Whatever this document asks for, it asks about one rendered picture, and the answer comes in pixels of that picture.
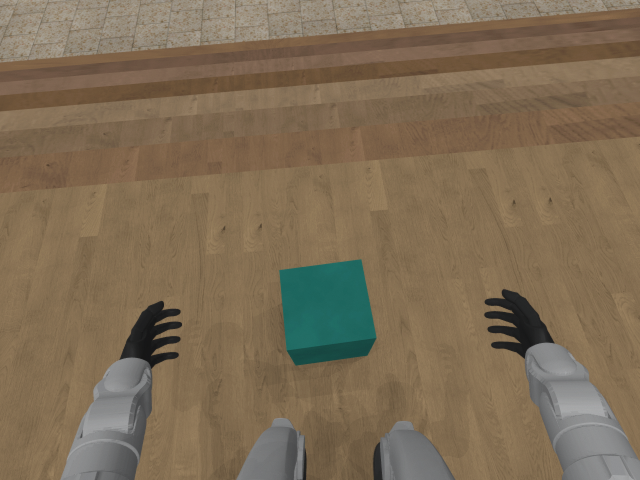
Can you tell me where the robot right shin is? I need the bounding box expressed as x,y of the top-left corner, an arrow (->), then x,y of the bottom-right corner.
389,421 -> 414,434

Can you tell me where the right robot hand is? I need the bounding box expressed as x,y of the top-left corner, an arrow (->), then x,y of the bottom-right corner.
484,289 -> 554,359

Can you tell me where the robot left forearm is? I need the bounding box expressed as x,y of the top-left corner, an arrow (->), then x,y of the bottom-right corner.
60,358 -> 152,480

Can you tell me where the left robot hand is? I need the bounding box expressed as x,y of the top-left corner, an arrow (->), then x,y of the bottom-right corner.
120,301 -> 182,369

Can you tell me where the carton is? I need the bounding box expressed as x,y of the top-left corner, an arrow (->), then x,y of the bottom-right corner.
279,259 -> 377,366

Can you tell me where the robot right thigh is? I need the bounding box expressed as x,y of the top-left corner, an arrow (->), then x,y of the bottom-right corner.
380,430 -> 455,480

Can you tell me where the robot right forearm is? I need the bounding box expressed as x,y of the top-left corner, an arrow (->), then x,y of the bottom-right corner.
525,343 -> 640,480

